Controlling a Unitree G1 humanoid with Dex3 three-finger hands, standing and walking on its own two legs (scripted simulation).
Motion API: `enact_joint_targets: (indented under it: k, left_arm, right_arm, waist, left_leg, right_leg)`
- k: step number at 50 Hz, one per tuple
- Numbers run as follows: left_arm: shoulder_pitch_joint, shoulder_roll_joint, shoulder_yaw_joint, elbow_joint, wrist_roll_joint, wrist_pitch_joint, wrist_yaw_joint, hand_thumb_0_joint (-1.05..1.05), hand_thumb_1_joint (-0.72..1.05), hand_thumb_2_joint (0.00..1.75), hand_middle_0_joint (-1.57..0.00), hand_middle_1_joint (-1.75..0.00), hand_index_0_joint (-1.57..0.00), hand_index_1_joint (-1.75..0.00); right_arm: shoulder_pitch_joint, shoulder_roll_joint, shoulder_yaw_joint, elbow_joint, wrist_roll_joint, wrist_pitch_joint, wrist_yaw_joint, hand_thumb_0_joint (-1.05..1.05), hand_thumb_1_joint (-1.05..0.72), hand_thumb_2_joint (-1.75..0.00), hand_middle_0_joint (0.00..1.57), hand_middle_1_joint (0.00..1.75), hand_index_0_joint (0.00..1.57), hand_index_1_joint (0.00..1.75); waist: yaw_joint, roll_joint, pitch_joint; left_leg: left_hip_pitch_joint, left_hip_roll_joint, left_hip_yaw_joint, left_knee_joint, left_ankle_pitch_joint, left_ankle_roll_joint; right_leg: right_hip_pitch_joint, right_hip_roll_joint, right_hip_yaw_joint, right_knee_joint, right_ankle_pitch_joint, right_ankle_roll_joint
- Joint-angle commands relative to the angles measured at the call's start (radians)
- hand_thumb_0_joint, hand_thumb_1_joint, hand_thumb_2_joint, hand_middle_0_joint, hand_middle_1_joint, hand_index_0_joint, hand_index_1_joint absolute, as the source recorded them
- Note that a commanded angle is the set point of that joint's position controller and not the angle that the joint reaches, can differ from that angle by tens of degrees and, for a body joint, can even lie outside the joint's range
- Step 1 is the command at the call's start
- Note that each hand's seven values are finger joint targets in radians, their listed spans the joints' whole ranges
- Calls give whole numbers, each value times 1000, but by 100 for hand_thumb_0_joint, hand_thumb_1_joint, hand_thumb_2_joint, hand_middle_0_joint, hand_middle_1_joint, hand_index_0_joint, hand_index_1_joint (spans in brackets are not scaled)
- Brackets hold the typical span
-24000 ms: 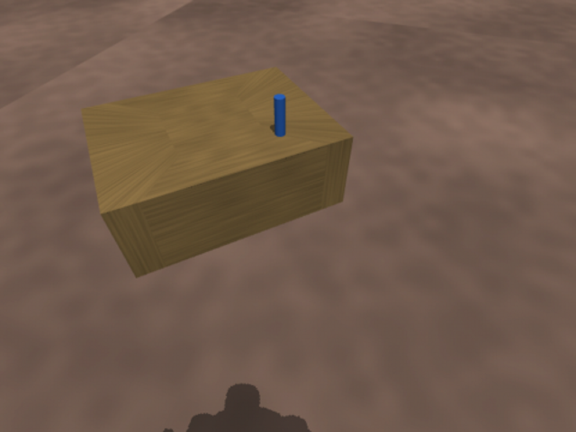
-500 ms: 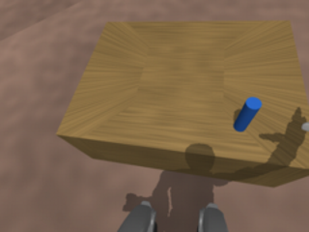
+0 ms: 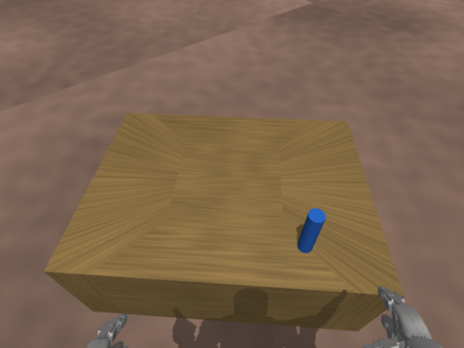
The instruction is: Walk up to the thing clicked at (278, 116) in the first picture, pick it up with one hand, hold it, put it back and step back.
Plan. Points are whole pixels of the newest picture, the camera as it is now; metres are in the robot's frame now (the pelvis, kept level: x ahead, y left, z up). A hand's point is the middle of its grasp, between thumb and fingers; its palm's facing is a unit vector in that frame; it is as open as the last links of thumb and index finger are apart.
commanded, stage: home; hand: right
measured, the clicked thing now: (310, 232) +0.51 -0.19 -0.25
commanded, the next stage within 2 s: none
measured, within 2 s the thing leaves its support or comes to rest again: neither
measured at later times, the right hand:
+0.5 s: hand out of the picture +0.16 -0.15 -0.06, palm faces +0.07 +0.97 -0.22, open 17.6 cm
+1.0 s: hand out of the picture +0.15 -0.16 -0.06, palm faces +0.07 +0.97 -0.21, open 17.7 cm
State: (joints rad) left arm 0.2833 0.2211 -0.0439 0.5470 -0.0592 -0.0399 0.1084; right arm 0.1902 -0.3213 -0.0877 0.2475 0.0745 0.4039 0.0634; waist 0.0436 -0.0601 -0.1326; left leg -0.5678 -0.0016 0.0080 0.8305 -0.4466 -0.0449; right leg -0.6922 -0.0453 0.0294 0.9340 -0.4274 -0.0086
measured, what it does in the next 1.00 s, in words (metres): stands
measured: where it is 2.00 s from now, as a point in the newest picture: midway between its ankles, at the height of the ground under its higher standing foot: outside the picture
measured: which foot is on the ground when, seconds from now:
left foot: down 0.00-1.00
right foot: down 0.00-1.00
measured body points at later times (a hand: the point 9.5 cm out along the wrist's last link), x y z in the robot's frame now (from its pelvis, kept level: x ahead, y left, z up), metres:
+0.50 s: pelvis +0.00 +0.03 -0.01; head +0.02 +0.04 +0.44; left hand +0.18 +0.28 -0.07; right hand +0.15 -0.20 -0.04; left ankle -0.02 +0.16 -0.69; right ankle +0.02 -0.11 -0.69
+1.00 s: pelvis -0.01 +0.03 -0.02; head +0.01 +0.03 +0.43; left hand +0.16 +0.27 -0.08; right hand +0.14 -0.21 -0.04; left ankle -0.02 +0.16 -0.69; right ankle +0.02 -0.11 -0.69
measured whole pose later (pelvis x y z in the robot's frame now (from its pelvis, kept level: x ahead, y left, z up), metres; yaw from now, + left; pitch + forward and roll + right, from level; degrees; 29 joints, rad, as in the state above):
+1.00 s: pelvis -0.01 +0.03 -0.02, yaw -1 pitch +10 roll +3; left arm 0.27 0.23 -0.02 0.52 -0.01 -0.21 0.18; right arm 0.50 -0.22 -0.03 -0.13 0.05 0.45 -0.02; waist 0.03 -0.05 -0.15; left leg -0.62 -0.01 0.04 0.97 -0.51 -0.01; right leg -0.73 -0.05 0.06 1.02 -0.46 0.03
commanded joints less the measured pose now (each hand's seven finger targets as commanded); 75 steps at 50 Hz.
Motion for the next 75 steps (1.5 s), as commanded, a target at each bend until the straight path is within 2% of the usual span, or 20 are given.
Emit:
enact_joint_targets:
  k: [1, 2, 6, 9, 12, 15, 19, 21, 25, 30, 32, 36, 37, 42, 46, 47, 48, 58, 68, 75]
  left_arm:
    - [-70, 145, 69, -170, 5, -79, 19, 0, 87, 88, -20, -29, -20, -29]
    - [-68, 131, 62, -179, 9, -90, 21, 0, 89, 90, -20, -29, -20, -29]
    - [-59, 116, 64, -194, 25, -125, 46, 0, 89, 90, -20, -29, -20, -30]
    - [-56, 110, 65, -188, 38, -144, 61, 0, 90, 90, -20, -30, -20, -30]
    - [-59, 107, 71, -185, 50, -161, 71, 0, 90, 90, -20, -30, -20, -30]
    - [-63, 126, 81, -186, 54, -173, 77, 0, 90, 90, -20, -30, -20, -30]
    - [-77, 126, 81, -191, 55, -181, 74, 0, 90, 90, -20, -30, -20, -30]
    - [-85, 124, 74, -198, 50, -183, 67, 0, 90, 90, -20, -30, -20, -30]
    - [-94, 122, 68, -214, 43, -185, 59, 0, 90, 90, -20, -30, -20, -30]
    - [-86, 130, 75, -218, 44, -196, 65, 0, 90, 90, -20, -30, -20, -30]
    - [-81, 123, 71, -213, 46, -202, 68, 0, 90, 90, -20, -30, -20, -30]
    - [-76, 130, 77, -208, 49, -208, 75, 0, 90, 90, -20, -30, -20, -30]
    - [-70, 130, 75, -209, 49, -209, 76, 0, 90, 90, -20, -30, -20, -30]
    - [-75, 141, 85, -195, 52, -215, 79, 0, 90, 90, -20, -30, -20, -30]
    - [-80, 128, 73, -188, 50, -224, 80, 0, 90, 90, -20, -30, -20, -30]
    - [-83, 133, 77, -192, 51, -223, 80, 0, 90, 90, -20, -30, -20, -30]
    - [-78, 130, 74, -187, 50, -224, 80, 0, 90, 90, -20, -30, -20, -30]
    - [-72, 131, 78, -186, 51, -223, 83, 0, 90, 90, -20, -30, -20, -30]
    - [-77, 126, 75, -193, 50, -224, 81, 0, 90, 90, -20, -30, -20, -30]
    - [-65, 127, 77, -188, 52, -222, 87, 0, 90, 90, -20, -30, -20, -30]
  right_arm:
    - [77, -60, 0, -375, 10, -4, -36, 0, 55, -6, 5, 5, 5, 5]
    - [142, -45, 2, -396, 5, -2, -47, 0, 57, -5, 5, 5, 5, 5]
    - [188, -49, -23, -565, -22, -25, -93, 0, 56, -5, 5, 5, 5, 5]
    - [201, -27, -18, -573, -43, -49, -104, 0, 55, -6, 5, 5, 5, 5]
    - [215, -25, -23, -578, -54, -69, -103, 0, 55, -6, 5, 5, 5, 5]
    - [236, -30, -15, -603, -51, -66, -99, 0, 56, -5, 5, 5, 5, 5]
    - [285, -7, 14, -581, -33, -34, -90, 0, 61, -2, 5, 4, 5, 4]
    - [342, 10, 17, -505, -25, -7, -85, 0, 60, -3, 5, 4, 5, 4]
    - [312, -9, -2, -523, -18, 7, -83, 0, 60, -2, 5, 4, 5, 4]
    - [274, -37, -34, -579, -25, -3, -98, 0, 61, -1, 5, 4, 5, 4]
    - [298, -10, -18, -558, -28, -5, -97, 0, 61, -1, 5, 4, 5, 4]
    - [282, -26, -20, -592, -29, -13, -101, 0, 61, -2, 5, 4, 5, 4]
    - [312, 6, 4, -552, -29, -7, -97, 0, 61, -1, 4, 4, 4, 4]
    - [280, -22, -8, -599, -27, -8, -94, 0, 61, -1, 5, 4, 5, 4]
    - [323, 6, 0, -531, -23, 5, -88, 0, 61, -1, 4, 4, 4, 4]
    - [277, -25, -14, -590, -23, -1, -90, 0, 61, -2, 5, 4, 5, 4]
    - [304, -2, -1, -550, -24, 6, -88, 0, 61, -2, 5, 4, 5, 4]
    - [298, -15, 1, -603, -33, 12, -93, 0, 57, -4, 5, 5, 5, 5]
    - [311, -8, -1, -583, -32, 18, -90, 0, 60, -3, 5, 4, 5, 4]
    - [303, -13, -5, -601, -30, 14, -93, 0, 58, -3, 5, 5, 5, 5]
  waist:
    - [-2, 17, -118]
    - [-1, 35, -125]
    - [12, 2, -125]
    - [29, -5, -113]
    - [25, -5, -122]
    - [14, -16, -163]
    - [0, 16, -131]
    - [5, 67, -98]
    - [-10, 82, -99]
    - [-19, 25, -100]
    - [-14, 16, -109]
    - [-5, 26, -121]
    - [2, 48, -111]
    - [-7, 9, -107]
    - [-1, 53, -75]
    - [-9, 26, -79]
    - [-6, 29, -68]
    - [-12, 0, -119]
    - [-15, -2, -111]
    - [-7, 1, -137]
  left_leg:
    - [-32, -45, 82, -87, 146, 48]
    - [-25, -43, 80, -82, 167, 47]
    - [-15, -29, 56, -66, 237, 37]
    - [-32, -24, 40, -53, 246, 33]
    - [-33, -19, 34, -51, 226, 31]
    - [-20, -16, 33, -38, 258, 33]
    - [-14, -14, 39, -62, 262, 27]
    - [-26, -18, 51, -68, 244, 24]
    - [-25, -15, 47, -71, 255, 18]
    - [-44, -18, 41, -60, 171, 32]
    - [-46, -19, 44, -47, 171, 34]
    - [-49, -20, 37, -54, 158, 33]
    - [-57, -23, 39, -55, 150, 32]
    - [-78, -29, 53, -47, 110, 41]
    - [-87, -31, 61, -55, 78, 38]
    - [-85, -28, 55, -58, 74, 39]
    - [-90, -30, 62, -52, 73, 39]
    - [-70, -33, 64, -20, 159, 43]
    - [-78, -36, 73, -24, 118, 44]
    - [-58, -32, 61, -23, 188, 40]
  right_leg:
    - [202, 1, 39, -170, 145, -5]
    - [196, 11, 23, -147, 176, -11]
    - [173, 33, -9, -93, 230, -17]
    - [160, 38, -15, -71, 223, -17]
    - [157, 42, -14, -62, 201, -16]
    - [184, 42, -10, -51, 234, -11]
    - [165, 44, -10, -54, 227, -11]
    - [143, 41, -6, -54, 213, -15]
    - [119, 43, -12, -44, 216, -16]
    - [116, 40, -15, -57, 154, -10]
    - [117, 40, -14, -54, 157, -11]
    - [115, 40, -14, -48, 138, -11]
    - [114, 39, -14, -50, 131, -12]
    - [121, 34, -2, -68, 112, -6]
    - [100, 33, 1, -77, 81, -10]
    - [96, 35, -3, -72, 77, -8]
    - [101, 33, 0, -81, 79, -7]
    - [139, 28, 8, -69, 178, -1]
    - [129, 26, 17, -91, 140, 0]
    - [145, 30, 7, -62, 203, -4]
